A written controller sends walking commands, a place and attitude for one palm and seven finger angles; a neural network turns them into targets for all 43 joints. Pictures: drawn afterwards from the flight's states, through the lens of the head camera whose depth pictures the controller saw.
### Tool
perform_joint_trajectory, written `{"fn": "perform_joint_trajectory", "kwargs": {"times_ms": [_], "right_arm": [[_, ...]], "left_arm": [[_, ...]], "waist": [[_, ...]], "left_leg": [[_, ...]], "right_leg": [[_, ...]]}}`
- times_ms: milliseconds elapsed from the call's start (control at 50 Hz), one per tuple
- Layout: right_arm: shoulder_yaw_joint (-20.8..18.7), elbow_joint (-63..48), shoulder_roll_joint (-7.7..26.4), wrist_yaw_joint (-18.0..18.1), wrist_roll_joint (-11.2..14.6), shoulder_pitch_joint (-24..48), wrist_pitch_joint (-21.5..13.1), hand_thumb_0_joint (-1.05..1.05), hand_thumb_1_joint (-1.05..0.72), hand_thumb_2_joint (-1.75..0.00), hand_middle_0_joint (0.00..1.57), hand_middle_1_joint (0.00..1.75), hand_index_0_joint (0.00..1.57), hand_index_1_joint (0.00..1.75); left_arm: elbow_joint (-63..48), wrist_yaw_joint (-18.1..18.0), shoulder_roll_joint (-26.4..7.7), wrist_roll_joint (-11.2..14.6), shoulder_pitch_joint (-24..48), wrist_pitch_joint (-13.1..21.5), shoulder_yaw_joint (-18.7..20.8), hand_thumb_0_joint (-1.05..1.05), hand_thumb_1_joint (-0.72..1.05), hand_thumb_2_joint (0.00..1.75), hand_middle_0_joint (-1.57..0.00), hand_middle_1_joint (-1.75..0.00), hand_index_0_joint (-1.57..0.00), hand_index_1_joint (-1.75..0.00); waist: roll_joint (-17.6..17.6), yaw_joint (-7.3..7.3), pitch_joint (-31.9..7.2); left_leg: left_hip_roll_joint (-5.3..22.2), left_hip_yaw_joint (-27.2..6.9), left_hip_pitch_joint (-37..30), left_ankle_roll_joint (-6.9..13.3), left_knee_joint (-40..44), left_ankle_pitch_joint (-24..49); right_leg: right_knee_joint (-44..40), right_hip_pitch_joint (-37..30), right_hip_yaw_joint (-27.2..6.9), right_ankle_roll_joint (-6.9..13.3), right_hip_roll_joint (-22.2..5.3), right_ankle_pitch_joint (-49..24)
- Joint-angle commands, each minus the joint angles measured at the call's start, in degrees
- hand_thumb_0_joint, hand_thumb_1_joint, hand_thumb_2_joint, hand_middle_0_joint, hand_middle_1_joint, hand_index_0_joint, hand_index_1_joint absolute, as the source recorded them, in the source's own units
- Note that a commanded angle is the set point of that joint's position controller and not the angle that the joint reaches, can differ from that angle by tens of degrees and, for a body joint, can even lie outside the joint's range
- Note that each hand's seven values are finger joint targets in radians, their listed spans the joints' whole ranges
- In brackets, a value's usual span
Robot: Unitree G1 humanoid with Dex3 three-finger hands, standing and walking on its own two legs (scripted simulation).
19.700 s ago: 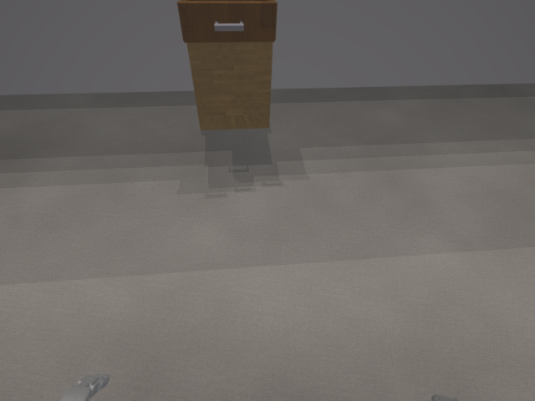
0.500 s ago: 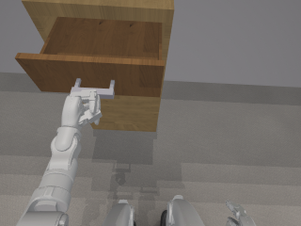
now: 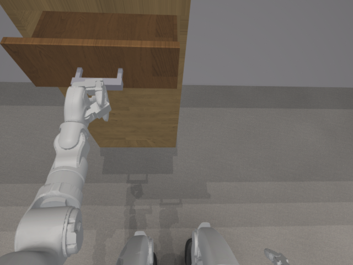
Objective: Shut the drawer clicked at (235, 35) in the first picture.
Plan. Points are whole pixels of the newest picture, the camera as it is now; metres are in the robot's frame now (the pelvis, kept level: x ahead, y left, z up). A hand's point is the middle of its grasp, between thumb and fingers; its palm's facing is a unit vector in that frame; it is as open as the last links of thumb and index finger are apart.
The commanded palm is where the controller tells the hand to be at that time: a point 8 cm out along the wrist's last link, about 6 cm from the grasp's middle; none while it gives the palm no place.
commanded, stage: push the drawer shut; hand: left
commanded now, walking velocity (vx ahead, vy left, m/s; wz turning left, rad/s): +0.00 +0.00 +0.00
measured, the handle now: (98, 77) +0.53 +0.17 +0.05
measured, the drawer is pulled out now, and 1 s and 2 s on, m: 0.11 0.00 0.00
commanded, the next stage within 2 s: pull the fist back off the drawer in 1.22 s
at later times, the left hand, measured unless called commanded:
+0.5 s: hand (109, 85) +0.51 +0.14 +0.04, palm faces -0.02 -1.00 -0.06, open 2.9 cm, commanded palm +0.51 +0.18 +0.05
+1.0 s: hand (110, 67) +0.57 +0.14 +0.05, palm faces -0.03 -1.00 -0.05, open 3.0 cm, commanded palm +0.57 +0.18 +0.05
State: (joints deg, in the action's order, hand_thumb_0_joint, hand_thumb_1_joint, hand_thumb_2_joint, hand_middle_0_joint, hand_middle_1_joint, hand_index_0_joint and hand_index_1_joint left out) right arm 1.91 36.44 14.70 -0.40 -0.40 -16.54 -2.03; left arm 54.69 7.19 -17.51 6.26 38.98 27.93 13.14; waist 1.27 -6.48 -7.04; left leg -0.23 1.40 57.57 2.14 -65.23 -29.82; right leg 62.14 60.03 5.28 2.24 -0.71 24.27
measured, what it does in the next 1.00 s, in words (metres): stands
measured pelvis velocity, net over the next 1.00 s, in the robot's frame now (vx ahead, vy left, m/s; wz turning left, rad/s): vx -0.01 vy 0.01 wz -0.03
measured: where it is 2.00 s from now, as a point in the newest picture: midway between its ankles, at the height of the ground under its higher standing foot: outside the picture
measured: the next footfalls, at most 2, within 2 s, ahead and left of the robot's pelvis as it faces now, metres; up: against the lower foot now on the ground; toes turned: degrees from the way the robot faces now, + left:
none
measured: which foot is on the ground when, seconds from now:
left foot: down 0.00-1.00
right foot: down 0.00-1.00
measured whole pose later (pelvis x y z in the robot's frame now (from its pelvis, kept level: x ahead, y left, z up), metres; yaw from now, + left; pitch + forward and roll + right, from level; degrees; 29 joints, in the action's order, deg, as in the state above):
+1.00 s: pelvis -0.01 +0.01 -0.02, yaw -2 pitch +29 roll -4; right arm 4.4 36.1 15.5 -2.1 -3.3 -22.2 1.5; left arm 74.8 7.8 -32.2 -0.9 65.2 25.0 21.4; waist 2.7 -14.5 -6.1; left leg 1.2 0.0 69.5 2.5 -70.5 -30.5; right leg 64.0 70.3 6.7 2.1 0.6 23.1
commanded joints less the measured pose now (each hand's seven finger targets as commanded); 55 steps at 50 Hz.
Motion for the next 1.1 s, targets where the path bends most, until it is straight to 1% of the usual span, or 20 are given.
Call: {"fn": "perform_joint_trajectory", "kwargs": {"times_ms": [0, 40, 80, 120, 180, 200, 260, 360, 380, 480, 500, 520, 560, 580, 640, 740, 820, 980, 1020, 1080], "right_arm": [[-2.94, -3.84, 9.05, 0.64, -0.06, -7.39, -0.74, 0.00, -0.90, -0.90, 0.20, 0.30, 0.20, 0.30], [-3.01, -3.71, 9.31, 0.72, -0.15, -7.79, -0.48, 0.00, -0.90, -0.90, 0.20, 0.30, 0.20, 0.30], [-2.85, -3.72, 9.36, 0.87, -0.32, -8.06, -0.40, 0.00, -0.90, -0.90, 0.20, 0.30, 0.20, 0.30], [-2.80, -3.72, 9.34, 0.69, -0.38, -8.54, -0.21, 0.00, -0.90, -0.90, 0.20, 0.30, 0.20, 0.30], [-2.77, -3.68, 9.52, 0.65, -0.57, -9.19, 0.10, 0.00, -0.90, -0.90, 0.20, 0.30, 0.20, 0.30], [-2.67, -3.48, 9.50, 0.52, -0.65, -9.40, 0.14, 0.00, -0.90, -0.90, 0.20, 0.30, 0.20, 0.30], [-2.82, -3.26, 9.96, 0.27, -0.86, -10.19, 0.53, 0.00, -0.90, -0.90, 0.20, 0.30, 0.20, 0.30], [-2.59, -2.53, 10.41, 0.31, -1.03, -11.29, 0.95, 0.00, -0.90, -0.90, 0.20, 0.30, 0.20, 0.30], [-2.44, -2.51, 10.59, 0.45, -1.22, -11.68, 0.88, 0.00, -0.90, -0.90, 0.20, 0.30, 0.20, 0.30], [-2.38, -2.50, 10.82, 0.08, -1.77, -12.89, 1.15, 0.00, -0.90, -0.90, 0.20, 0.30, 0.20, 0.30], [-2.33, -2.44, 10.86, -0.08, -1.82, -13.33, 1.28, 0.00, -0.90, -0.90, 0.20, 0.30, 0.20, 0.30], [-2.32, -2.34, 11.09, -0.04, -1.91, -13.50, 1.49, 0.00, -0.90, -0.90, 0.20, 0.30, 0.20, 0.30], [-2.19, -2.23, 11.12, -0.13, -1.91, -13.82, 1.65, 0.00, -0.90, -0.90, 0.20, 0.30, 0.20, 0.30], [-2.16, -2.35, 11.04, -0.16, -2.01, -14.01, 1.67, 0.00, -0.90, -0.90, 0.20, 0.30, 0.20, 0.30], [-1.98, -2.05, 11.29, -0.34, -2.23, -14.50, 2.07, 0.00, -0.90, -0.90, 0.20, 0.30, 0.20, 0.30], [-1.73, -1.90, 11.64, -0.53, -2.49, -15.88, 2.51, 0.00, -0.90, -0.90, 0.20, 0.30, 0.20, 0.30], [-1.49, -1.93, 11.77, -0.62, -2.67, -16.66, 2.93, 0.00, -0.90, -0.90, 0.20, 0.30, 0.20, 0.30], [-1.22, -1.18, 12.20, -0.90, -3.31, -18.48, 3.47, 0.00, -0.90, -0.90, 0.20, 0.30, 0.20, 0.30], [-1.28, -1.01, 12.60, -0.76, -3.25, -19.13, 3.65, 0.00, -0.90, -0.90, 0.20, 0.30, 0.20, 0.30], [-1.03, -0.58, 12.34, -0.79, -3.32, -19.25, 3.42, 0.00, -0.90, -0.90, 0.20, 0.30, 0.20, 0.30]], "left_arm": [[-9.10, -0.80, -10.78, 0.52, 30.80, 3.54, 2.88, 0.00, 0.90, 0.90, -1.40, -1.60, -1.40, -1.60], [-7.63, -0.88, -13.18, 0.22, 31.80, 3.68, 4.75, 0.00, 0.90, 0.90, -1.40, -1.60, -1.40, -1.60], [-8.13, -0.62, -14.94, 0.12, 34.46, 4.23, 5.49, 0.00, 0.90, 0.90, -1.40, -1.60, -1.40, -1.60], [-6.51, -0.36, -15.76, -0.16, 34.28, 4.26, 6.31, 0.00, 0.90, 0.90, -1.40, -1.60, -1.40, -1.60], [-5.12, 0.00, -15.95, -0.30, 36.31, 4.26, 6.02, 0.00, 0.90, 0.90, -1.40, -1.60, -1.40, -1.60], [-5.75, 0.21, -14.76, -0.53, 38.61, 4.36, 4.65, 0.00, 0.90, 0.90, -1.40, -1.60, -1.40, -1.60], [-4.25, 0.06, -15.85, -0.80, 39.24, 4.09, 5.53, 0.00, 0.90, 0.90, -1.40, -1.60, -1.40, -1.60], [-0.79, -0.49, -17.20, -1.68, 44.33, 3.09, 5.54, 0.00, 0.90, 0.90, -1.40, -1.60, -1.40, -1.60], [-1.13, -0.74, -19.29, -1.70, 45.88, 3.30, 6.99, 0.00, 0.90, 0.90, -1.40, -1.60, -1.40, -1.60], [-1.25, -0.85, -20.13, -2.69, 48.53, 3.56, 6.86, 0.00, 0.90, 0.90, -1.40, -1.60, -1.40, -1.60], [-0.26, -0.86, -19.28, -2.62, 48.32, 3.17, 6.65, 0.00, 0.90, 0.90, -1.40, -1.60, -1.40, -1.60], [-0.08, -1.00, -21.56, -2.80, 48.46, 3.14, 8.23, 0.00, 0.90, 0.90, -1.40, -1.60, -1.40, -1.60], [0.72, -1.18, -22.23, -3.04, 50.11, 2.66, 8.44, 0.00, 0.90, 0.90, -1.40, -1.60, -1.40, -1.60], [0.78, -1.10, -20.95, -3.31, 50.91, 2.66, 7.16, 0.00, 0.90, 0.90, -1.40, -1.60, -1.40, -1.60], [1.83, -1.62, -22.38, -3.95, 52.81, 2.26, 7.91, 0.00, 0.90, 0.90, -1.40, -1.60, -1.40, -1.60], [4.31, -1.93, -26.06, -4.70, 53.92, 1.43, 10.44, 0.00, 0.90, 0.90, -1.40, -1.60, -1.40, -1.60], [4.93, -1.61, -27.74, -5.44, 56.70, 0.90, 10.66, 0.00, 0.90, 0.90, -1.40, -1.60, -1.40, -1.60], [6.24, -2.01, -27.14, -6.74, 62.91, -0.51, 8.79, 0.00, 0.90, 0.90, -1.40, -1.60, -1.40, -1.60], [6.45, -2.19, -29.30, -6.70, 64.11, -0.88, 10.37, 0.00, 0.90, 0.90, -1.40, -1.60, -1.40, -1.60], [5.93, -2.27, -27.18, -6.83, 67.06, -1.27, 7.91, 0.00, 0.90, 0.90, -1.40, -1.60, -1.40, -1.60]], "waist": [[1.83, -3.78, -25.59], [0.62, -3.84, -25.35], [2.07, -4.07, -26.08], [3.73, -3.71, -27.20], [3.31, -4.71, -27.29], [4.91, -5.43, -27.98], [6.17, -5.32, -28.57], [4.42, -7.63, -26.11], [4.08, -7.58, -26.46], [8.82, -7.71, -30.88], [7.44, -8.19, -30.90], [7.39, -7.74, -30.83], [6.74, -8.45, -30.08], [7.59, -9.04, -30.41], [9.24, -9.33, -29.54], [7.65, -9.90, -30.76], [9.81, -10.44, -31.02], [13.35, -12.94, -31.16], [11.71, -13.34, -31.91], [13.82, -14.27, -31.16]], "left_leg": [[0.00, -4.06, -11.16, -0.51, 8.25, 14.31], [-0.12, -3.63, -8.81, -0.19, 7.79, 12.61], [-0.16, -3.53, -8.40, -0.05, 7.38, 13.07], [-0.20, -3.48, -8.95, -0.26, 7.28, 13.68], [-0.02, -3.83, -8.75, -0.01, 6.75, 13.47], [0.10, -4.08, -10.13, -0.13, 6.88, 13.71], [0.20, -4.50, -11.05, -0.34, 6.78, 14.09], [0.37, -4.60, -7.92, 0.17, 6.02, 11.04], [0.39, -4.76, -7.47, 0.30, 5.97, 10.97], [0.53, -5.65, -11.61, -0.12, 5.30, 14.72], [0.58, -5.62, -11.66, -0.02, 5.19, 15.48], [0.76, -5.75, -10.96, -0.17, 5.15, 15.96], [0.81, -5.58, -9.30, 0.07, 4.84, 14.71], [0.87, -5.92, -10.32, 0.14, 4.77, 15.42], [1.02, -6.19, -10.19, -0.09, 4.75, 14.91], [1.08, -5.99, -7.97, 0.28, 3.74, 15.52], [1.26, -6.36, -7.87, 0.21, 3.25, 16.24], [1.92, -8.21, -11.05, -0.17, 2.40, 18.01], [1.96, -8.09, -9.78, 0.05, 2.05, 17.30], [1.88, -8.42, -10.35, -0.04, 2.17, 16.07]], "right_leg": [[-7.39, -16.87, -5.00, -1.04, 1.48, -10.17], [-7.73, -17.83, -5.68, -1.13, 1.44, -9.24], [-7.37, -18.27, -6.07, -1.00, 1.45, -10.02], [-7.26, -18.14, -6.03, -0.94, 1.47, -10.28], [-7.05, -16.93, -6.03, -1.01, 1.72, -9.84], [-7.03, -15.67, -5.71, -1.06, 1.70, -9.62], [-6.96, -14.46, -5.39, -0.94, 1.80, -8.97], [-7.59, -12.50, -5.61, -1.21, 2.02, -6.12], [-7.33, -12.86, -5.63, -1.15, 2.11, -5.97], [-6.06, -10.81, -4.92, -0.82, 2.31, -7.93], [-6.39, -11.02, -4.85, -1.00, 2.43, -8.72], [-6.11, -11.53, -4.76, -0.97, 2.40, -9.07], [-6.39, -11.59, -4.97, -1.09, 2.45, -8.28], [-6.14, -10.39, -4.87, -1.06, 2.52, -8.59], [-6.14, -8.87, -4.62, -1.03, 2.55, -7.49], [-6.12, -10.32, -4.90, -1.13, 2.76, -8.39], [-5.62, -9.35, -4.78, -0.98, 2.91, -8.63], [-4.66, -2.91, -3.51, -0.94, 3.08, -8.13], [-5.05, -3.78, -3.74, -1.22, 3.17, -7.89], [-5.05, -1.98, -3.48, -1.00, 3.17, -6.92]]}}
